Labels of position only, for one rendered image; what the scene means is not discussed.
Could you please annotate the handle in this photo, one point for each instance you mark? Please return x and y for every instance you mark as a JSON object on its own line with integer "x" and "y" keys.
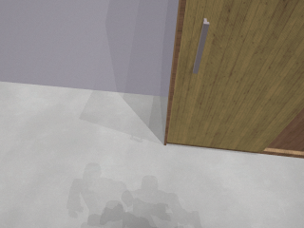
{"x": 202, "y": 39}

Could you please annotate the wardrobe door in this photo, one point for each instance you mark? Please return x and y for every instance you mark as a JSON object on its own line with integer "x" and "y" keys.
{"x": 250, "y": 82}
{"x": 292, "y": 136}

